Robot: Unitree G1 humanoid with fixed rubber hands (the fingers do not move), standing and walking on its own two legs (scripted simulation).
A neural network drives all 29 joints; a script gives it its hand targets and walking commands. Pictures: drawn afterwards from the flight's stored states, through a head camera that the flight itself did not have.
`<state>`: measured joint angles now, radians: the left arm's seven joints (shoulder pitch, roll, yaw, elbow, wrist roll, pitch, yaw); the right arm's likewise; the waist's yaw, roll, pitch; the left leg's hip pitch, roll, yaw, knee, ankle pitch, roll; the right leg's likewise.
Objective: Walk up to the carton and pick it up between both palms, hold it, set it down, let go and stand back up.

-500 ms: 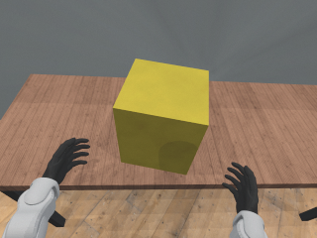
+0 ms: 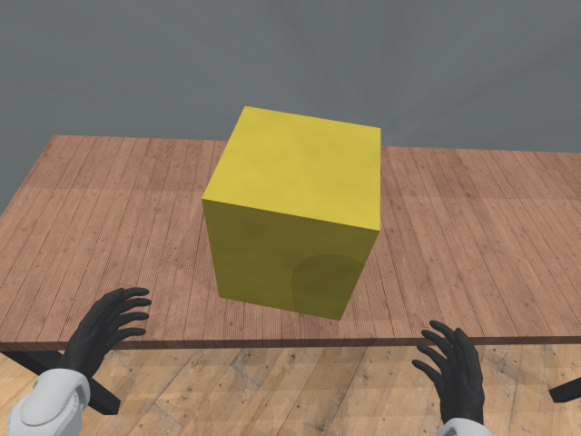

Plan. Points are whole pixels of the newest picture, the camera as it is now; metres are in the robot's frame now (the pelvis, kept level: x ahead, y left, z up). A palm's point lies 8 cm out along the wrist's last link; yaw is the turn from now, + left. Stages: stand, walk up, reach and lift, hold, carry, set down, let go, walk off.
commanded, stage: set down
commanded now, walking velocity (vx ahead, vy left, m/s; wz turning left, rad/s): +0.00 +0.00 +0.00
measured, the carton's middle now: (294, 218) +0.43 -0.05 +0.04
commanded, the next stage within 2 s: none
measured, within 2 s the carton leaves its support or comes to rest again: neither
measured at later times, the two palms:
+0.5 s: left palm (89, 367) +0.24 +0.23 +0.00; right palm (455, 386) +0.16 -0.21 +0.04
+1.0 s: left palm (87, 380) +0.23 +0.24 -0.01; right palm (453, 398) +0.16 -0.22 +0.00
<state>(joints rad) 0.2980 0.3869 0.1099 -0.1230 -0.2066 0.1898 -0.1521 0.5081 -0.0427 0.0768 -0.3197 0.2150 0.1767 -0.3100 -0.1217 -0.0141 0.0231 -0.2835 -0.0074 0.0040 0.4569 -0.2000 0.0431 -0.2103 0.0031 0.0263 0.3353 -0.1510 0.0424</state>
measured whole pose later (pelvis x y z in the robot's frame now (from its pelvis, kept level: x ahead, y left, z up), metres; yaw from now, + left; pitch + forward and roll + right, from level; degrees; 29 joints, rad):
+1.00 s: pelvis +0.02 -0.01 +0.00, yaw +0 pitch +3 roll -2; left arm 0.36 0.36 0.11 0.06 -0.18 0.09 -0.09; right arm 0.42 -0.09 0.02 0.00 0.17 -0.01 -0.11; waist -0.12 -0.01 0.05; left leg -0.28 0.00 0.00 0.46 -0.22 0.03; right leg -0.21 0.01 0.03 0.34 -0.17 0.03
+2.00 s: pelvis +0.01 -0.02 +0.00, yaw +0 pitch +0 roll -1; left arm 0.18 0.27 0.11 0.41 -0.12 0.04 -0.07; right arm 0.21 -0.19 -0.02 0.50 0.03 -0.07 0.01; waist -0.11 0.09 -0.01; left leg -0.25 0.00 0.00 0.46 -0.21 0.03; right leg -0.21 0.01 0.02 0.40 -0.20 0.02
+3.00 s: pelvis +0.02 -0.03 -0.01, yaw +0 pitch +1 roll +1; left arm 0.25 0.28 0.11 0.42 0.00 -0.10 -0.04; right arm 0.30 -0.35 -0.06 0.58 -0.02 0.00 0.04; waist -0.11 0.09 0.00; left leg -0.25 -0.01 0.00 0.48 -0.25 0.02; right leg -0.24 0.00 0.02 0.51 -0.28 0.00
